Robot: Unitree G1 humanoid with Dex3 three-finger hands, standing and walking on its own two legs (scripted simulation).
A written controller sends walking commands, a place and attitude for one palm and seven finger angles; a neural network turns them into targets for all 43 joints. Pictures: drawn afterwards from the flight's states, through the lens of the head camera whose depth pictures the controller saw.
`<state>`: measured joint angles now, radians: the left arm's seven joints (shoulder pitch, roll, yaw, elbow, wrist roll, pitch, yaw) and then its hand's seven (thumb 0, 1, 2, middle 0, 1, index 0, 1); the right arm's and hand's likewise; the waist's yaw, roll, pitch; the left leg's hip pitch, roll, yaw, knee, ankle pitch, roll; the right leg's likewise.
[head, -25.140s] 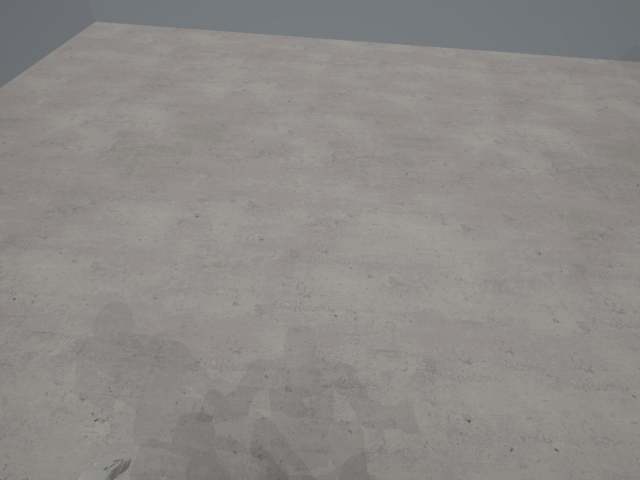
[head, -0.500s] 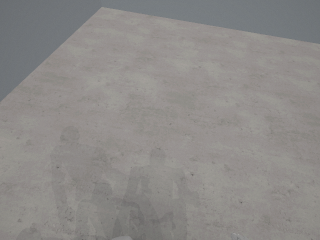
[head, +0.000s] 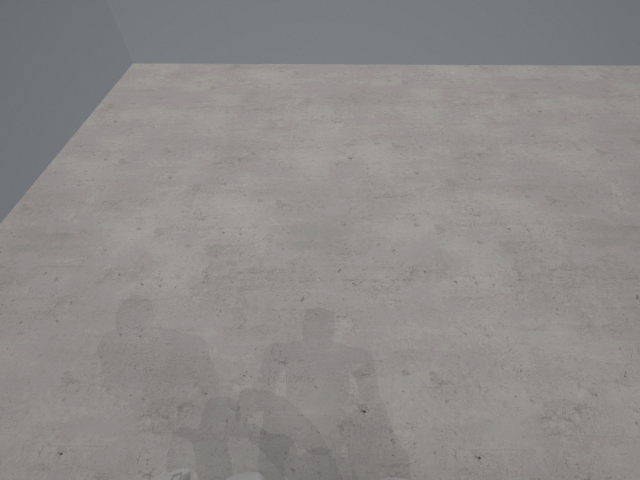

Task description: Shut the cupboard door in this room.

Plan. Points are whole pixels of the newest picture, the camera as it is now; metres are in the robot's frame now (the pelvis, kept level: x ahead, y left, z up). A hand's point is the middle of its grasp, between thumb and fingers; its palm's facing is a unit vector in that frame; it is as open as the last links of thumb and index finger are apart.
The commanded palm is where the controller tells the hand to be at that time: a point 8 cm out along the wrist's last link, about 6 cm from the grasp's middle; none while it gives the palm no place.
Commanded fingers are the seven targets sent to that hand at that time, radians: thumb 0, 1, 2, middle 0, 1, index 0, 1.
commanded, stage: walk to a spot facing it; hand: left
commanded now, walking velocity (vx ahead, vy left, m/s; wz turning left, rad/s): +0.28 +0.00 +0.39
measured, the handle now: out of the picture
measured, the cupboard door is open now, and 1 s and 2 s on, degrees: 75 75 75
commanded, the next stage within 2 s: none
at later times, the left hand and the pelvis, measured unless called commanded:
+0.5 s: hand out of the picture +0.09 +0.22 -0.19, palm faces +0.28 -0.95 -0.16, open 7.4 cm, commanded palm none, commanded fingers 0.00 0.90 0.90 -0.20 -0.30 -0.20 -0.30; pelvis +0.13 +0.05 +0.00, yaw +13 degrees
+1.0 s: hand (180, 470) +0.16 +0.21 -0.13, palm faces +0.47 -0.83 -0.28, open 7.4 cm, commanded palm none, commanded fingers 0.00 0.90 0.90 -0.20 -0.30 -0.20 -0.30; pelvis +0.15 -0.02 +0.01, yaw +31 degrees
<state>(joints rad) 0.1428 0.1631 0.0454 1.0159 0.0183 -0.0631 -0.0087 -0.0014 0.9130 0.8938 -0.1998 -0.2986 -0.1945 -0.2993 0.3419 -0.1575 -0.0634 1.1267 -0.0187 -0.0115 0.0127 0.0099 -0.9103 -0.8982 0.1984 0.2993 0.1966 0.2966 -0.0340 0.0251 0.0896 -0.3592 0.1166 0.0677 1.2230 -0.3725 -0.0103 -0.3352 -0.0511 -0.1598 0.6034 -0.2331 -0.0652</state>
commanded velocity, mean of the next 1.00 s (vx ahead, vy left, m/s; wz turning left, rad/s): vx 0.01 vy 0.00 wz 0.58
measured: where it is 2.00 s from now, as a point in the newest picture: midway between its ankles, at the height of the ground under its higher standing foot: outside the picture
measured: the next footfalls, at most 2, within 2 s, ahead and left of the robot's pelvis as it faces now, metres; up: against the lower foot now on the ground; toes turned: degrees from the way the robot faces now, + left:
left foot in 0.40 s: +0.21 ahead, +0.15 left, +0.00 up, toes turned +21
right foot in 0.88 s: +0.26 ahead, -0.10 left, +0.00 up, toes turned +24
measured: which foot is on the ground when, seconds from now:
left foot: up 0.00-0.38, down 0.40-0.88, up 0.90-1.00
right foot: down 0.00-0.42, up 0.44-0.86, down 0.88-1.00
